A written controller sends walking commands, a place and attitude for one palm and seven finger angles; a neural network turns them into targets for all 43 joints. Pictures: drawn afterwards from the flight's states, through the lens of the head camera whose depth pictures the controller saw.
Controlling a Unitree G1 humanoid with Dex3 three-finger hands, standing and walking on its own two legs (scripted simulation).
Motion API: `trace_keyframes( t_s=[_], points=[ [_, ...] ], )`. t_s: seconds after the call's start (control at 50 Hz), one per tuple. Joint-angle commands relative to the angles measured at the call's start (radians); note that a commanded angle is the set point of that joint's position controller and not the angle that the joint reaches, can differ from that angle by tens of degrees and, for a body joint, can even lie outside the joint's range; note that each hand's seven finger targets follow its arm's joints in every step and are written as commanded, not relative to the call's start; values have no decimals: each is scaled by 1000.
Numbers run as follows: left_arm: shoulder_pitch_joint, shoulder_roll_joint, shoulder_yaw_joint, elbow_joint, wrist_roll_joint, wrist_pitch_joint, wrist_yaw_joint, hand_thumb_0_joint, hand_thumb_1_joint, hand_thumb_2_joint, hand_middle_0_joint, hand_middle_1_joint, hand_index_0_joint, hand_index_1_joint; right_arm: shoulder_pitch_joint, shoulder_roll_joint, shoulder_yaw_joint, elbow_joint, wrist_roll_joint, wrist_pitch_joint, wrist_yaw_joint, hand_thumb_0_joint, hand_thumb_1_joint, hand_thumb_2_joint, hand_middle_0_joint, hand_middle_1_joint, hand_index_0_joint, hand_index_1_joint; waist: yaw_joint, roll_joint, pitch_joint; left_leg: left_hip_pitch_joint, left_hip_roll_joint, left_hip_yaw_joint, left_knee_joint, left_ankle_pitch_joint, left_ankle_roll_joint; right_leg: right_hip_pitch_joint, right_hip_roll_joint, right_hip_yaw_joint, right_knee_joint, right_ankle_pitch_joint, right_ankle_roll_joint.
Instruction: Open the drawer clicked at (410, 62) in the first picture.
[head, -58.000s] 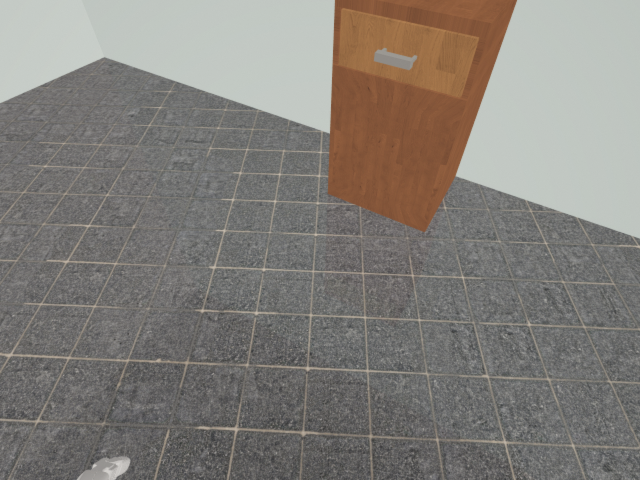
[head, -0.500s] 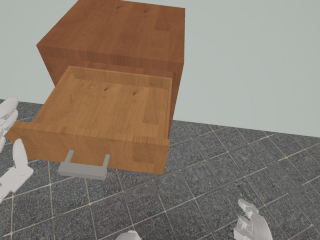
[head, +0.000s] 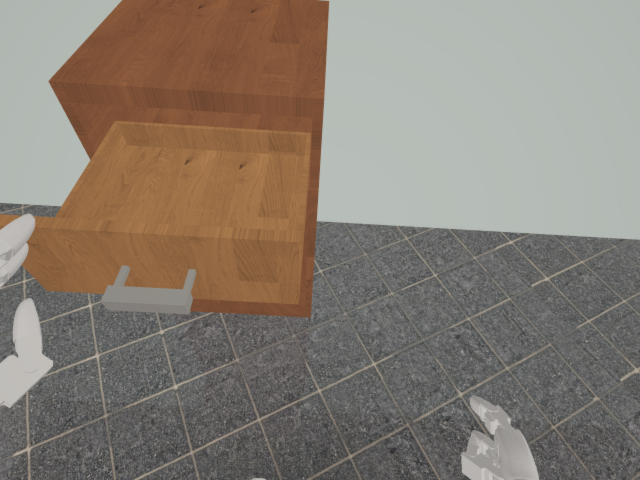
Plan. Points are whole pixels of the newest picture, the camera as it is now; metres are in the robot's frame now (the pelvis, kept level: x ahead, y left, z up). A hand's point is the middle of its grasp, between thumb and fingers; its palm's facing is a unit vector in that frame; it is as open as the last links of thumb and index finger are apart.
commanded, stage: stop stepping back and stand still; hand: left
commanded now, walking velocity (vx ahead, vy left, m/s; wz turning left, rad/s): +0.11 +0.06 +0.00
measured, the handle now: (153, 286) +0.39 +0.27 -0.05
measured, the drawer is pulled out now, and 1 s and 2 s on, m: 0.30 0.30 0.30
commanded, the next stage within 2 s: let the arm hang, fingers relaxed in 0.60 s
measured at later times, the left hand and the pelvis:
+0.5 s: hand (5, 468) +0.12 +0.23 +0.16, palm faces +0.41 -0.79 -0.45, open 7.4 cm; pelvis -0.06 -0.02 +0.00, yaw +3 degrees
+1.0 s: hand out of the picture +0.01 +0.16 -0.17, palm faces +0.10 -0.98 -0.17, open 7.1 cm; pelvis -0.05 -0.02 +0.00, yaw +4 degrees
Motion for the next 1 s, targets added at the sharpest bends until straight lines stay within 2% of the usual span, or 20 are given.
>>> trace_keyframes(
  t_s=[0.0, 0.02, 0.04, 0.08, 0.14, 0.18, 0.22, 0.28, 0.32, 0.4, 0.46, 0.56, 0.66, 0.68, 0.7, 0.74, 0.8, 0.84, 0.9, 0.98],
  points=[
    [-60, 129, 80, -195, -5, -15, 56, 0, 900, 900, -200, -300, -200, -300, -63, -142, -64, -197, 12, -71, -14, 0, -900, -900, 200, 300, 200, 300, 8, 125, -160, 365, 224, -143, -274, 757, 91, -69, -76, 18, 156, 283, 38],
    [-57, 97, 37, -169, -2, -12, 47, 0, 900, 900, -200, -300, -200, -300, -48, -154, -73, -198, 21, -83, -2, 0, -900, -900, 200, 300, 200, 300, 12, 140, -149, 393, 265, -160, -259, 749, 99, -126, -59, 32, 125, -12, 37],
    [-46, 132, 67, -211, 6, -6, 52, 0, 900, 900, -200, -300, -200, -300, -51, -123, -62, -199, -1, -90, -1, 0, -900, -900, 200, 300, 200, 300, 13, 265, -158, 323, 258, -232, -289, 600, 118, -112, -41, 13, 95, -121, 42],
    [-51, 174, 111, -303, 13, -7, 58, 0, 900, 900, -200, -300, -200, -300, -62, -132, -52, -197, -13, -102, -1, 0, -900, -900, 200, 300, 200, 300, 24, 276, -127, 195, 234, -233, -295, 421, 114, -4, -41, 13, 7, -44, 34],
    [15, 125, 96, -225, -1, -1, 56, 0, 900, 900, -200, -300, -200, -300, -61, -131, -50, -199, 11, -104, 3, 0, -900, -900, 200, 300, 200, 300, 11, 83, -98, 24, 128, -139, -265, -99, 57, 123, -70, 36, -143, 41, 16],
    [12, 130, 104, -192, -10, 1, 59, 0, 900, 900, -200, -300, -200, -300, -46, -142, -73, -198, 9, -77, 1, 0, -900, -900, 200, 300, 200, 300, -10, -29, -64, 105, 31, -60, -7, -107, 20, -92, -209, 255, -295, -176, -71],
    [-55, 111, 76, -158, -3, -2, 64, 0, 900, 900, -200, -300, -200, -300, -31, -131, -64, -163, -3, -66, 3, 0, -900, -900, 200, 300, 200, 300, -25, -60, -46, 134, 21, -46, 100, -41, 19, -144, -280, 272, -302, -133, -108],
    [-106, 107, 55, -90, 10, 1, 64, 0, 900, 900, -200, -300, -200, -300, -55, -125, -52, -156, -5, -67, -6, 0, -900, -900, 200, 300, 200, 300, -19, -14, 21, 195, 55, -51, -167, -32, 41, -164, -202, 154, -233, -130, -56],
    [-126, 88, 23, -96, 17, -11, 61, 0, 900, 900, -200, -300, -200, -300, -56, -145, -51, -166, -13, -78, -12, 0, -900, -900, 200, 300, 200, 300, -3, 103, 48, 155, 118, -150, -305, -68, 78, -111, -101, 104, -143, -88, -12],
    [-159, 106, 31, -121, 39, -15, 61, 0, 900, 900, -200, -300, -200, -300, -64, -125, -33, -170, -11, -90, -14, 0, -900, -900, 200, 300, 200, 300, 3, 179, 39, -29, 166, -252, -454, -351, 103, 45, -27, 34, -44, -63, 20],
    [-126, 95, 26, -125, 36, -16, 62, 0, 900, 900, -200, -300, -200, -300, -56, -118, -33, -169, -11, -109, -5, 0, -900, -900, 200, 300, 200, 300, 14, 96, -4, -6, 129, -183, -378, -205, 87, 100, -44, 60, -113, 22, 18],
    [-104, 101, 29, -123, 13, -13, 64, 0, 900, 900, -200, -300, -200, -300, -40, -116, -42, -155, -10, -100, 8, 0, -900, -900, 200, 300, 200, 300, 1, -2, -25, 134, 49, -71, -140, 20, 39, -13, -175, 212, -275, -29, -43],
    [-94, 103, 40, -112, 6, -5, 65, 0, 900, 900, -200, -300, -200, -300, -60, -114, -38, -163, -7, -77, 2, 0, -900, -900, 200, 300, 200, 300, 9, 80, -37, 195, 89, -97, -268, 161, 43, 37, -90, 92, -180, 139, -2],
    [-244, -67, -365, 710, 95, 119, -68, 0, 900, 900, -200, -300, -200, -300, -70, -212, -87, 100, -19, -152, 80, 0, -900, -900, 200, 300, 200, 300, -41, 117, 1, 182, 137, -157, -170, 363, 39, -136, -100, -11, 27, 223, -9],
    [-233, -103, -304, 749, 97, 199, -89, 0, 900, 900, -200, -300, -200, -300, 37, -196, -80, 123, -32, -81, 76, 0, -900, -900, 200, 300, 200, 300, -9, 106, -35, 138, 171, -188, -216, 404, 71, -70, -85, 13, 55, 206, 9],
    [-274, -132, -324, 846, 89, 222, -99, 0, 900, 900, -200, -300, -200, -300, 19, -151, -50, 93, -37, -33, 61, 0, -900, -900, 200, 300, 200, 300, 21, 14, -66, 58, 175, -221, -210, 373, 107, 5, -61, 16, 67, 158, 10],
    [-355, -100, -332, 1034, 92, 219, -104, 0, 900, 900, -200, -300, -200, -300, 25, -146, -48, 111, -41, -6, 50, 0, -900, -900, 200, 300, 200, 300, 25, -163, -123, 123, 76, -116, -101, 363, 56, 89, -145, 85, -13, 445, -42],
    [-419, -80, -340, 1172, 84, 229, -98, 0, 900, 900, -200, -300, -200, -300, 30, -134, -47, 141, -44, 21, 44, 0, -900, -900, 200, 300, 200, 300, 14, -101, -104, 180, 45, -89, -110, 284, 37, 60, -186, 112, -39, 473, -77],
    [-471, -91, -358, 1355, 74, 243, -90, 0, 900, 900, -200, -300, -200, -300, 31, -116, -27, 205, -49, 41, 36, 0, -900, -900, 200, 300, 200, 300, 19, 107, -14, 174, 94, -147, -233, 318, 55, 44, -104, 66, -69, 233, -33],
    [-417, -131, -358, 1541, 72, 232, -89, 0, 900, 900, -200, -300, -200, -300, 56, -91, -23, 283, -44, 42, 21, 0, -900, -900, 200, 300, 200, 300, 35, 152, 3, 188, 96, -146, -279, 233, 55, 95, -99, 80, -154, 185, -35]
  ],
)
